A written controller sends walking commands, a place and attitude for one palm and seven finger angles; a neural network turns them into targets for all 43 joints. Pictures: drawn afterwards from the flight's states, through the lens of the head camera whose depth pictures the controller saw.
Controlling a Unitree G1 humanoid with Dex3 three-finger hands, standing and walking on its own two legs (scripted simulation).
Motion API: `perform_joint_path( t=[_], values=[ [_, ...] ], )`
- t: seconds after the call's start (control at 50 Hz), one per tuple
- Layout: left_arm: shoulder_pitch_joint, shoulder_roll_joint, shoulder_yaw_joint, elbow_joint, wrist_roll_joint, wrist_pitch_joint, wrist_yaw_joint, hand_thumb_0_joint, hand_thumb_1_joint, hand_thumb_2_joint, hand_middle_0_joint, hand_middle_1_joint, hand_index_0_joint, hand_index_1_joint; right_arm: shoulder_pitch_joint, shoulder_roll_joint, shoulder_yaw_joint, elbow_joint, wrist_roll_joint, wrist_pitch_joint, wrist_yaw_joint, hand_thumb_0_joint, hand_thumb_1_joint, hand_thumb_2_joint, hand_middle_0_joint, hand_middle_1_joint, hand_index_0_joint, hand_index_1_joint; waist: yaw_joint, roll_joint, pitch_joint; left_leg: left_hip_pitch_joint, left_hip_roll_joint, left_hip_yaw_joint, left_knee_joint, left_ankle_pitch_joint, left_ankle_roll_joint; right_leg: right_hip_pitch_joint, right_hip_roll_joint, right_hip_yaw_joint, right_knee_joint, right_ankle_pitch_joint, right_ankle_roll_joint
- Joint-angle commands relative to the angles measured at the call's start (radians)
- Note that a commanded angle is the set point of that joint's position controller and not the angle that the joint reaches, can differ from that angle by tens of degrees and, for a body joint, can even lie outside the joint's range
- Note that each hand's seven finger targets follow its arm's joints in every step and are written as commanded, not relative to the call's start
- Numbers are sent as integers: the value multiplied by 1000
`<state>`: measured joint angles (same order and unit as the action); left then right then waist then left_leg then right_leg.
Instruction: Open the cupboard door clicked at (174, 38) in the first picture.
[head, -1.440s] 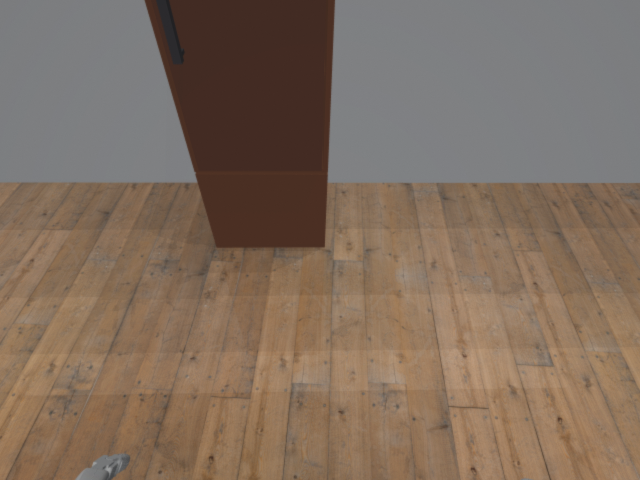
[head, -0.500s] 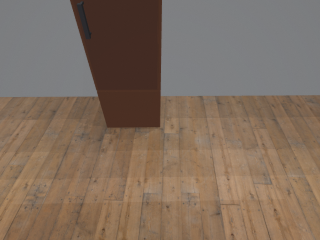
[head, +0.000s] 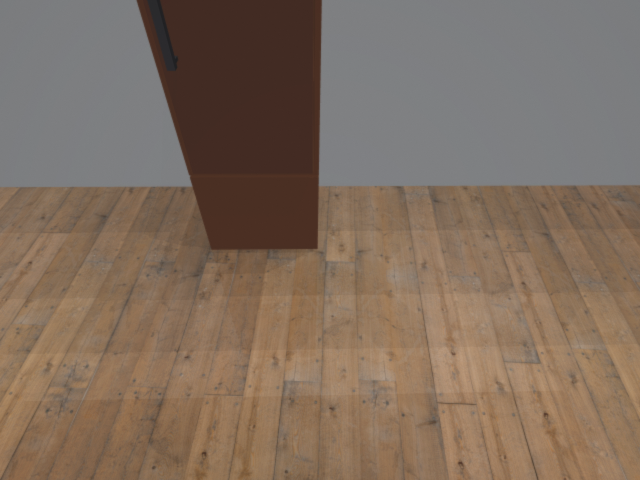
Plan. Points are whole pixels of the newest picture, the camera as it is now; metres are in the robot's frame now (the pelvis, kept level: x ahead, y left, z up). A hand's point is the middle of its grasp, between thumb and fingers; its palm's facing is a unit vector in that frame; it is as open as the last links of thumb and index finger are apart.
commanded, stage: walk to a spot facing it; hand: left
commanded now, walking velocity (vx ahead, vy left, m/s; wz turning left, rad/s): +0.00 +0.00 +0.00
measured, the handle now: (165, 32) +1.04 +0.44 +0.10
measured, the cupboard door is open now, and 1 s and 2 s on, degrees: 0 0 0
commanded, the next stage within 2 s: turn to face it in 1.50 s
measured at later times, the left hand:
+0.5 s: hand out of the picture +0.02 +0.25 -0.20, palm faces +0.16 -0.96 -0.23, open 7.4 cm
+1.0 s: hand out of the picture +0.06 +0.28 -0.16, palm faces +0.38 -0.90 -0.22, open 7.4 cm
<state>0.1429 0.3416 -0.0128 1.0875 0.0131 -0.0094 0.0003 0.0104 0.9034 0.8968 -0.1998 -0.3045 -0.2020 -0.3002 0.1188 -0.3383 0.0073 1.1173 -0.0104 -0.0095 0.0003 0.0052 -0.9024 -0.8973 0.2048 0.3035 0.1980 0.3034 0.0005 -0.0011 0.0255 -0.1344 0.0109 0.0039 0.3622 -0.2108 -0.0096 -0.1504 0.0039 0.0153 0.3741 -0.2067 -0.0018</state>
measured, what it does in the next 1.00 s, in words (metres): lifts its right foot, turning left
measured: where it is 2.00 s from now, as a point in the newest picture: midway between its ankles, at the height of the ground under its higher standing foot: (271, 460)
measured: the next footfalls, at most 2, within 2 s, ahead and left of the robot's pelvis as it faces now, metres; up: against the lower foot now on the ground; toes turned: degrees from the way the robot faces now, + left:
right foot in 1.10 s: +0.20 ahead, -0.02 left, +0.00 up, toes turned +28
left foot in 1.58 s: +0.25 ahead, +0.25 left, +0.00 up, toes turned +54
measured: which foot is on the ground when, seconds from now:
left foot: down 0.00-1.00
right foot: down 0.00-0.50, up 0.52-1.00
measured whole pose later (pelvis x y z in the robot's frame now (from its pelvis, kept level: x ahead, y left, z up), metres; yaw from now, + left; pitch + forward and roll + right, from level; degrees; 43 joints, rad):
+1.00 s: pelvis +0.04 +0.06 +0.00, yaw +25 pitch +3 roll -1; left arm 0.18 0.23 0.06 0.94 0.03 0.01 -0.02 0.01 0.91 0.90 -0.19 -0.30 -0.20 -0.30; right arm 0.40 -0.19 -0.05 1.02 -0.03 -0.02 0.00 0.00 -0.90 -0.90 0.21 0.30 0.20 0.30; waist -0.07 0.00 -0.03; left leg -0.17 -0.10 -0.17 0.35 -0.21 0.07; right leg -0.46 -0.04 -0.01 0.77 -0.34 0.07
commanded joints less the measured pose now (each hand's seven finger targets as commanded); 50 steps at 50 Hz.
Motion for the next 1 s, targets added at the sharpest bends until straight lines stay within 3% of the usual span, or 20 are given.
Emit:
perform_joint_path(
  t=[0.0, 0.12, 0.18, 0.22, 0.28, 0.3, 0.34, 0.38, 0.42, 0.44, 0.46, 0.48, 0.5, 0.52, 0.56, 0.6, 0.66, 0.84, 0.92, 0.98],
  values=[
    [-38, 205, 46, -63, -4, -22, 13, 0, 900, 900, -200, -300, -200, -300, -46, -208, -40, -61, 3, -26, -15, 0, -900, -900, 200, 300, 200, 300, 0, 0, -74, 28, 112, -89, -44, 170, 35, 20, -126, 100, -50, 188, -30],
    [-38, 202, 51, -69, -4, -18, 16, 0, 900, 900, -200, -300, -200, -300, -51, -205, -42, -70, 3, -23, -14, 0, -900, -900, 200, 300, 200, 300, 2, 6, -71, 15, 111, -96, -27, 229, 37, 36, -132, 75, -23, 228, -24],
    [24, 107, 38, -68, -6, 11, 28, 0, 900, 900, -200, -300, -200, -300, -6, -95, -24, -74, 1, 3, -10, 0, -900, -900, 200, 300, 200, 300, 8, 2, -55, -56, 100, -91, 32, 264, 24, 34, -145, 45, 35, 238, -1],
    [43, 114, 47, -82, -4, 23, 32, 0, 900, 900, -200, -300, -200, -300, 2, -92, -29, -96, 0, 17, -8, 0, -900, -900, 200, 300, 200, 300, 16, -22, -37, -124, 84, -92, 85, 237, 22, 33, -168, 49, 49, 224, -6],
    [75, 158, 71, -120, 3, 29, 37, 0, 900, 900, -200, -300, -200, -300, 15, -79, -46, -139, 1, 34, -5, 0, -900, -900, 200, 300, 200, 300, 28, -144, -51, -215, 19, -39, 292, 74, 6, 42, -299, 124, 7, 238, -91],
    [83, 165, 76, -135, 6, 28, 39, 0, 900, 900, -200, -300, -200, -300, 7, -71, -53, -156, 0, 41, -6, 0, -900, -900, 200, 300, 200, 300, 34, -193, -33, -254, -4, -13, 409, -182, -3, 28, -363, 158, -21, 291, -147],
    [59, 158, 84, -161, 16, 24, 48, 0, 900, 900, -200, -300, -200, -300, 19, -66, -67, -173, 2, 45, -5, 0, -900, -900, 200, 300, 200, 300, 26, -199, -31, -290, 18, -21, 585, -335, -8, 18, -415, 145, -12, 421, -207],
    [11, 151, 86, -191, 20, 19, 45, 0, 900, 900, -200, -300, -200, -300, 58, -32, -69, -178, 10, 42, 6, 0, -900, -900, 200, 300, 200, 300, -11, -182, -30, -250, 44, -8, 487, -318, -18, 7, -379, 40, 57, 493, -174],
    [4, 144, 90, -206, 13, 24, 40, 0, 900, 900, -200, -300, -200, -300, 125, -15, -70, -172, 8, 36, 13, 0, -900, -900, 200, 300, 200, 300, -36, -145, -65, -141, 23, 58, 280, -116, -23, -24, -338, -47, 161, 419, -102],
    [3, 124, 90, -212, 5, 29, 38, 0, 900, 900, -200, -300, -200, -300, 174, -29, -73, -163, 4, 30, 14, 0, -900, -900, 200, 300, 200, 300, -61, -77, -77, -23, 30, 37, 147, 40, -12, -108, -304, -96, 271, 302, -49],
    [32, 61, 83, -231, -3, 39, 32, 0, 900, 900, -200, -300, -200, -300, 214, -103, -88, -165, -7, 21, 11, 0, -900, -900, 200, 300, 200, 300, -71, 191, -72, 48, 171, -226, 18, 234, 59, -285, -171, -150, 491, -29, 32],
    [4, 4, 71, -263, -3, 44, 30, 0, 900, 900, -200, -300, -200, -300, 255, -179, -106, -166, -8, 17, 3, 0, -900, -900, 200, 300, 200, 300, -77, 375, -68, 34, 362, -510, -82, 408, 170, -421, -60, -106, 679, -475, 79],
    [3, 30, 78, -260, 4, 50, 26, 0, 900, 900, -200, -300, -200, -300, 257, -184, -108, -158, -11, 23, 0, 0, -900, -900, 200, 300, 200, 300, -74, 229, -80, 5, 391, -491, -84, 170, 229, -410, -90, -17, 768, -431, 52],
    [-26, 23, 83, -248, 7, 52, 22, 0, 900, 900, -200, -300, -200, -300, 230, -145, -101, -168, -11, 20, -4, 0, -900, -900, 200, 300, 200, 300, -69, 187, -56, -46, 324, -485, -139, -144, 200, -437, -104, 3, 785, -339, 46],
    [-29, 23, 93, -232, 14, 39, 3, 0, 900, 900, -200, -300, -200, -300, 164, -98, -88, -197, -15, 9, -11, 0, -900, -900, 200, 300, 200, 300, -42, 114, 5, -123, 258, -474, -171, -395, 162, -457, -107, 15, 798, -212, 49],
    [32, 5, 93, -205, 14, 30, -8, 0, 900, 900, -200, -300, -200, -300, 158, -79, -88, -197, -11, -6, -13, 0, -900, -900, 200, 300, 200, 300, -21, 114, 0, -113, 200, -398, -175, -364, 151, -444, -97, -4, 768, -136, 57],
    [37, -12, 92, -202, 15, 19, -15, 0, 900, 900, -200, -300, -200, -300, 218, -63, -94, -180, -7, -19, -14, 0, -900, -900, 200, 300, 200, 300, -33, 110, -15, -63, 169, -385, -175, -326, 165, -449, -81, -18, 700, -108, 67],
    [-43, -30, 93, -246, 17, -6, -18, 0, 900, 900, -200, -300, -200, -300, 322, -38, -103, -149, -10, -33, -16, 0, -900, -900, 200, 300, 200, 300, -70, 126, 14, 38, 176, -503, -187, -290, 226, -514, -74, -9, 512, -119, 81],
    [-61, -44, 89, -258, 14, -15, -18, 0, 900, 900, -200, -300, -200, -300, 317, -41, -105, -145, -14, -35, -17, 0, -900, -900, 200, 300, 200, 300, -67, 132, 11, 31, 163, -496, -159, -211, 231, -450, -57, -18, 404, -129, 75],
    [-48, -57, 88, -261, 11, -23, -16, 0, 900, 900, -200, -300, -200, -300, 295, -41, -102, -146, -16, -32, -17, 0, -900, -900, 200, 300, 200, 300, -47, 138, 16, -47, 146, -489, -112, -95, 225, -307, -28, -31, 289, -134, 68]
  ],
)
